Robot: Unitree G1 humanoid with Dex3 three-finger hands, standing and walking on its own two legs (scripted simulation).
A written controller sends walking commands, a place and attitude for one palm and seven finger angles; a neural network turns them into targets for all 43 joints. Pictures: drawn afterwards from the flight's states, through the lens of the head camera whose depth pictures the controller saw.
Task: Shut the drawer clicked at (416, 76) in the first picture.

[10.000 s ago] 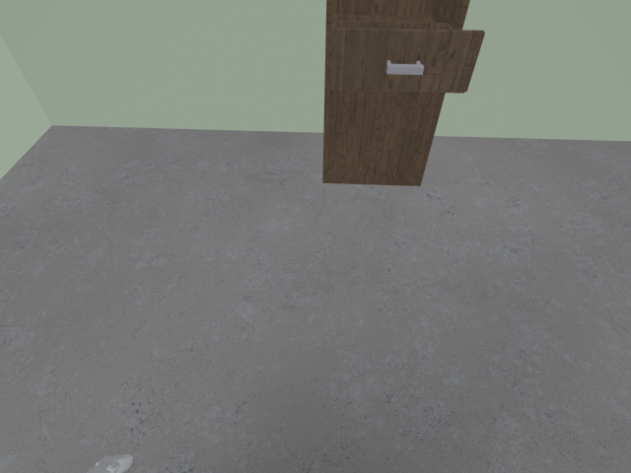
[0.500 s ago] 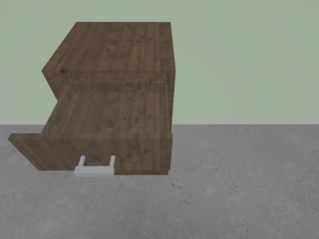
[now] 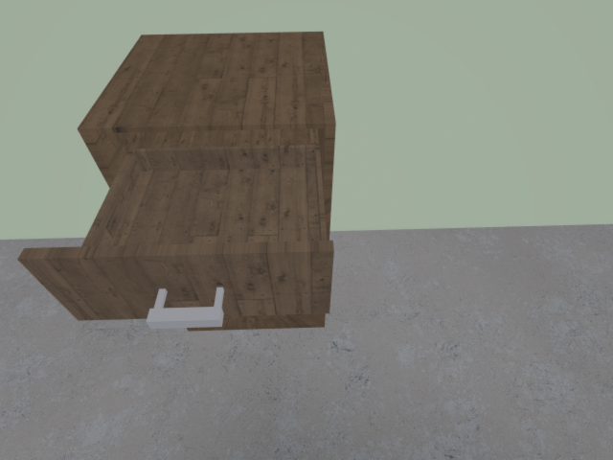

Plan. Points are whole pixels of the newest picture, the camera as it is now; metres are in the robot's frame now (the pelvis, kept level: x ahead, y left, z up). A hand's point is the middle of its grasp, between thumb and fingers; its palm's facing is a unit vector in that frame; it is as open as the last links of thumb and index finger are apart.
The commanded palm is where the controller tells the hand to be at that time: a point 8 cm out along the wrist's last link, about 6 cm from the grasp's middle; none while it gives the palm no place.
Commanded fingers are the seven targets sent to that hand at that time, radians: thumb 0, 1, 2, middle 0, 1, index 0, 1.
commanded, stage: look again from close up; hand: left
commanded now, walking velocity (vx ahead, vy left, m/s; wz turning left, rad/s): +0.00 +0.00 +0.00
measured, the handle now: (188, 305) +0.34 +0.21 -0.03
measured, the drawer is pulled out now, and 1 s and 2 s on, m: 0.30 0.30 0.30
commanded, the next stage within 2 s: raise the hand and make a fist in 0.14 s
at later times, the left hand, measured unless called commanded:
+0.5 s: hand (189, 382) +0.21 +0.16 +0.02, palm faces +0.17 -0.98 -0.08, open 6.7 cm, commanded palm +0.10 +0.21 -0.04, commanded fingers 0.00 0.90 0.90 -0.48 -0.60 -0.48 -0.60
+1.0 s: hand (214, 422) +0.17 +0.13 -0.01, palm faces -0.07 -1.00 -0.02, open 4.2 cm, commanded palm +0.12 +0.21 +0.01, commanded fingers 0.00 0.90 0.90 -0.98 -1.14 -0.98 -1.14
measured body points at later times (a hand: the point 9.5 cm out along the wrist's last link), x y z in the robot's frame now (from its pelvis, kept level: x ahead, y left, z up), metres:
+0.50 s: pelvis -0.01 -0.01 -0.02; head -0.01 -0.03 +0.43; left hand +0.19 +0.21 +0.03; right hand +0.15 -0.27 -0.11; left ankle +0.02 +0.10 -0.73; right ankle -0.05 -0.13 -0.73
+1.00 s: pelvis -0.05 -0.04 -0.07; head -0.02 -0.06 +0.38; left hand +0.17 +0.18 -0.01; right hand +0.13 -0.25 -0.16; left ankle +0.01 +0.10 -0.73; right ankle -0.05 -0.13 -0.73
